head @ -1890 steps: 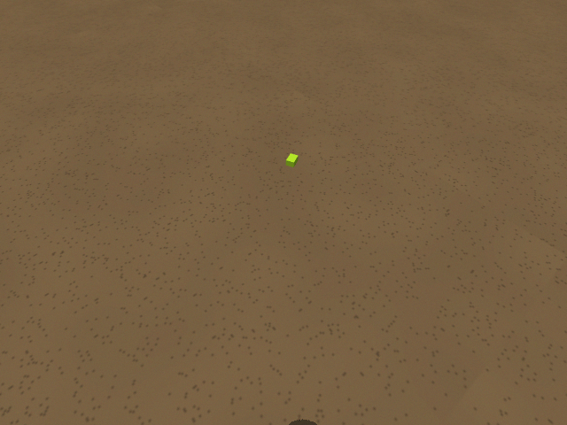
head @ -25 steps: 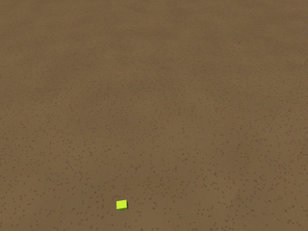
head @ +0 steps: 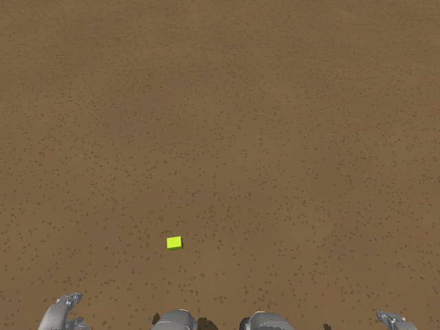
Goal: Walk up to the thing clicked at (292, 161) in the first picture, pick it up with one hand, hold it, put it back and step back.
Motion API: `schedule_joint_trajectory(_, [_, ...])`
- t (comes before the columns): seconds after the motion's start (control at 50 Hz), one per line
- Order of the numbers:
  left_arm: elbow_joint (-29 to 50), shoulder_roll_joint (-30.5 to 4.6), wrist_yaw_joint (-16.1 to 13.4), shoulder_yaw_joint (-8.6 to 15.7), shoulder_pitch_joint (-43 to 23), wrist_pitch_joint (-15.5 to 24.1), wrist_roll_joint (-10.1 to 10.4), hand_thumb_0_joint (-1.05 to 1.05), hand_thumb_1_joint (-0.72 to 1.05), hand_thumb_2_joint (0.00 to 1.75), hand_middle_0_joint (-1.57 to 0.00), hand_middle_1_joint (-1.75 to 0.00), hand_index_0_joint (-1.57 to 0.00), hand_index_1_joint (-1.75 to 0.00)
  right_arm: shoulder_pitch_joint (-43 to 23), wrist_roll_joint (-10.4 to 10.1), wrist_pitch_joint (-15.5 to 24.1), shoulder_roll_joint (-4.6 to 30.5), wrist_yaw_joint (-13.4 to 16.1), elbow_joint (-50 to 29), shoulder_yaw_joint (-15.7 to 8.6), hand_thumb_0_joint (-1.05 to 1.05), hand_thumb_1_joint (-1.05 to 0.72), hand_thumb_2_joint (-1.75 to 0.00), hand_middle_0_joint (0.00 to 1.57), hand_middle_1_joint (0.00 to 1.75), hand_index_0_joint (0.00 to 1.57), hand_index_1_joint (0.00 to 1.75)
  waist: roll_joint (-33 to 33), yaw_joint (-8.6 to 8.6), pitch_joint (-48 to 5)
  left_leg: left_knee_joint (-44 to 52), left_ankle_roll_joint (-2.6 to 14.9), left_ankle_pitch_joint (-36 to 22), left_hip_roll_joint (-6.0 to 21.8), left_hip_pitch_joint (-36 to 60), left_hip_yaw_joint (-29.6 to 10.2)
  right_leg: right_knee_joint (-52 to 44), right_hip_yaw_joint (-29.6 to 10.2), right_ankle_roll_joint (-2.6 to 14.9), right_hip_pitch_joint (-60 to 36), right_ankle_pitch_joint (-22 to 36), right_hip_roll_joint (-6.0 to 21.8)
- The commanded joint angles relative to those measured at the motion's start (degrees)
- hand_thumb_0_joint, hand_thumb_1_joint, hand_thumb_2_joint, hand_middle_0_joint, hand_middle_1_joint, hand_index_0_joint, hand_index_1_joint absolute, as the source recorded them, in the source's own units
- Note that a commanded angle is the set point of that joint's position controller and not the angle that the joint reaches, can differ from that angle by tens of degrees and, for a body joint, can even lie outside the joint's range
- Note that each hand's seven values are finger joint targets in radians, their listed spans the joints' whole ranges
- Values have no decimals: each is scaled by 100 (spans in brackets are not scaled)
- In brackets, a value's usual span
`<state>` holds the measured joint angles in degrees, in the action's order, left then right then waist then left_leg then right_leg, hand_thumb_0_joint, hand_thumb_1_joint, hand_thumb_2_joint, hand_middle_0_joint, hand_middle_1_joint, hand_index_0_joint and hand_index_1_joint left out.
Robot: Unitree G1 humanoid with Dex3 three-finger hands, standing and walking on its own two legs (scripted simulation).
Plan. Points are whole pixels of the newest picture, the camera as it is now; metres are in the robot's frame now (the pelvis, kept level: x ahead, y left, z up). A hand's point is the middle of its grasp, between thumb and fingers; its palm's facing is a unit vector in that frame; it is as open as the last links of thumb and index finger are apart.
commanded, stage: step back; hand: left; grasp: from above
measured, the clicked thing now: (174, 243) +0.47 +0.19 -0.75
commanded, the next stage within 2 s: none
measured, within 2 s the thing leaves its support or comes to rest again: neither
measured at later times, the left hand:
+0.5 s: hand out of the picture +0.01 +0.30 -0.16, palm faces -0.12 -0.90 -0.42, open 7.4 cm
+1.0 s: hand out of the picture -0.14 +0.31 -0.16, palm faces -0.04 -0.93 -0.35, open 7.4 cm
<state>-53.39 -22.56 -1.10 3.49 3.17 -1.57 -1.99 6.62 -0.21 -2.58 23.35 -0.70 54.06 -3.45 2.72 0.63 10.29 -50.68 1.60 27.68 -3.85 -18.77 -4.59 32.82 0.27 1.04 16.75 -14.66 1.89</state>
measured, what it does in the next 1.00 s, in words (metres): walks backwards: left foot, then right foot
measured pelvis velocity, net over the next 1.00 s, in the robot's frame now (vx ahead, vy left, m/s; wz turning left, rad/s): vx -0.27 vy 0.05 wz -0.03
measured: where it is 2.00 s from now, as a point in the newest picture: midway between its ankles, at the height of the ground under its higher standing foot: outside the picture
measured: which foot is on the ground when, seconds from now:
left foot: up 0.00-0.04, down 0.06-0.54, up 0.56-0.86, down 0.88-1.00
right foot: down 0.00-0.08, up 0.10-0.48, down 0.50-0.92, up 0.94-1.00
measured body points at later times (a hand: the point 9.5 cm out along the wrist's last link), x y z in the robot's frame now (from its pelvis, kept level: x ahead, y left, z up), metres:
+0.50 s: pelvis -0.11 +0.03 -0.01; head -0.04 +0.03 +0.43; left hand +0.02 +0.35 -0.13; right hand -0.02 -0.28 -0.13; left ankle -0.04 +0.15 -0.73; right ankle -0.15 -0.08 -0.74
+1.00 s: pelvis -0.27 +0.05 -0.01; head -0.22 +0.08 +0.44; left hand -0.13 +0.35 -0.13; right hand -0.20 -0.27 -0.11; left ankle -0.26 +0.15 -0.73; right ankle -0.21 -0.08 -0.68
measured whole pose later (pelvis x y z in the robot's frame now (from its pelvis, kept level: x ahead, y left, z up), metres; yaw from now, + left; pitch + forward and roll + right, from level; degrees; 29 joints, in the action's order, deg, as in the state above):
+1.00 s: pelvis -0.27 +0.05 -0.01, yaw -1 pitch -4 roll -1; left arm -45.3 -22.3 -0.7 4.8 7.5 -4.8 -1.7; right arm 10.4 2.1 -1.3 20.4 0.1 50.6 -1.7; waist 3.1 0.8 10.7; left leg -36.5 2.1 19.1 -1.7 -13.3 -2.4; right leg 56.7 -6.7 0.7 27.9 -28.1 -5.7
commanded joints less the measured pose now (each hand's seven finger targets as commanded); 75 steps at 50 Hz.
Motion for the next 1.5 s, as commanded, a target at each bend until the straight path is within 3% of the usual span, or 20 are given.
schedule_joint_trajectory(0.0, [657,-1392,-58,288,-112,7,68,0,90,90,-20,-30,-20,-30,505,68,126,785,73,-285,-254,0,-90,-90,20,30,20,30,388,25,-1377,2053,-90,-969,140,364,358,128,-806,793,-1184,3093,1004])
schedule_joint_trajectory(0.04, [776,-1229,-9,249,-76,-92,178,0,90,90,-20,-30,-20,-30,552,192,185,967,125,-306,-336,0,-90,-90,20,30,20,30,-35,90,-1279,2923,12,-3267,620,1081,-146,759,-543,336,-476,1960,429])
schedule_joint_trajectory(0.1, [836,-1032,-140,241,-139,-164,125,0,90,90,-20,-30,-20,-30,395,193,222,1947,146,-509,-500,0,-90,-90,20,30,20,30,-1557,338,-1182,2967,1529,-5258,2669,754,-2327,3240,-987,-44,642,-2602,-826])
schedule_joint_trajectory(0.18, [669,-1070,-86,288,322,-146,237,0,90,90,-20,-30,-20,-30,-183,174,262,1309,266,-721,-331,0,-90,-90,20,30,20,30,-1077,-116,-1160,2471,1075,-5105,1679,1304,-836,4025,-1235,17,1209,-1526,-891])
schedule_joint_trajectory(0.34, [978,-934,-35,350,287,-26,118,0,90,90,-20,-30,-20,-30,554,132,247,1280,324,-739,-337,0,-90,-90,20,30,20,30,-967,289,-1385,2122,1399,-5130,1938,2343,-1037,1964,-774,-284,1098,-1692,-550])
schedule_joint_trajectory(0.44, [702,-871,33,396,999,16,55,0,90,90,-20,-30,-20,-30,72,86,181,1346,251,-934,-313,0,-90,-90,20,30,20,30,-1140,-19,-1597,1925,1000,-4019,1685,1303,-764,-11,-238,-32,-304,-655,-365])
schedule_joint_trajectory(0.5, [633,-1374,21,525,1329,81,-66,0,90,90,-20,-30,-20,-30,-282,-51,138,1058,220,-1071,-232,0,-90,-90,20,30,20,30,127,-238,-1518,948,187,-1890,833,-520,-304,-920,-1806,557,-1276,1210,635])
schedule_joint_trajectory(0.54, [1060,-1999,34,631,508,97,-32,0,90,90,-20,-30,-20,-30,-235,2,68,976,299,-988,-257,0,-90,-90,20,30,20,30,1343,-297,-859,-1562,-198,965,-155,-404,-220,-1541,-3423,1871,463,1607,2188])
schedule_joint_trajectory(0.62, [1295,-1248,-17,518,-30,101,19,0,90,90,-20,-30,-20,-30,377,-42,90,956,270,-635,-194,0,-90,-90,20,30,20,30,532,117,-672,-1978,-156,116,-402,-621,-495,-1073,-1373,1003,101,2225,908])
schedule_joint_trajectory(0.74, [1332,-1121,-53,491,839,24,-36,0,90,90,-20,-30,-20,-30,235,9,190,867,314,-847,-104,0,-90,-90,20,30,20,30,714,-391,-1317,-168,-343,415,-18,-930,-38,-621,-1529,1240,-1719,2757,1068])
schedule_joint_trajectory(0.86, [1541,-1137,25,380,486,-152,107,0,90,90,-20,-30,-20,-30,975,173,249,976,248,-583,-290,0,-90,-90,20,30,20,30,396,24,-1534,2890,58,-1787,419,1033,32,152,-1203,491,-440,1473,598])
schedule_joint_trajectory(0.92, [1567,-1098,-81,492,178,-158,9,0,90,90,-20,-30,-20,-30,394,261,255,2056,200,-885,-502,0,-90,-90,20,30,20,30,-1553,314,-1011,3433,1624,-2646,2951,-161,-2765,3174,-1099,-55,755,-2416,-794])
schedule_joint_trajectory(1.0, [1167,-1055,8,535,870,-185,123,0,90,90,-20,-30,-20,-30,-424,268,326,1234,265,-1056,-276,0,-90,-90,20,30,20,30,-938,-376,-642,3074,923,-3153,1745,54,-883,4382,-1350,-3,1145,-1198,-972])
schedule_joint_trajectory(1.18, [1167,-954,54,451,826,-89,56,0,90,90,-20,-30,-20,-30,395,209,263,1340,285,-1084,-394,0,-90,-90,20,30,20,30,-1291,191,-1282,2513,1312,-3352,1851,1550,-777,2053,-676,-391,827,-1560,-470])
schedule_joint_trajectory(1.28, [478,-930,145,468,2105,-85,70,0,90,90,-20,-30,-20,-30,-260,201,84,1613,231,-1261,-445,0,-90,-90,20,30,20,30,-1665,-328,-1570,2474,813,-1727,1691,197,-620,-403,25,15,-962,-477,-251])
schedule_joint_trajectory(1.32, [502,-1379,146,619,1993,-50,-89,0,90,90,-20,-30,-20,-30,-162,105,33,1115,226,-1308,-317,0,-90,-90,20,30,20,30,-197,-320,-1198,1262,223,-290,732,-1146,-304,-1132,-1463,339,-1081,-978,434])
schedule_joint_trajectory(1.34, [844,-1913,152,720,1457,-31,-103,0,90,90,-20,-30,-20,-30,-56,82,58,775,278,-1399,-217,0,-90,-90,20,30,20,30,1215,-234,-874,-40,-137,494,-233,-1782,78,-1607,-2893,760,-408,-1356,1465])
schedule_joint_trajectory(1.36, [1104,-2286,103,775,957,-41,-121,0,90,90,-20,-30,-20,-30,-294,120,68,1103,366,-1390,-363,0,-90,-90,20,30,20,30,1407,-505,-583,-1188,-260,756,-2,-1178,-327,-1993,-3580,1608,1041,-1108,2338])
schedule_joint_trajectory(1.44, [1278,-1295,26,534,-80,35,-77,0,90,90,-20,-30,-20,-30,527,21,87,980,295,-888,-259,0,-90,-90,20,30,20,30,560,231,-506,-2090,-181,-304,-392,-771,-436,-1053,-979,803,850,876,890])
schedule_joint_trajectory(1.48, [1308,-1242,19,541,320,34,-99,0,90,90,-20,-30,-20,-30,592,56,134,935,329,-887,-200,0,-90,-90,20,30,20,30,683,-33,-742,-1959,-257,-245,-407,-897,-293,-753,-866,791,234,1504,771])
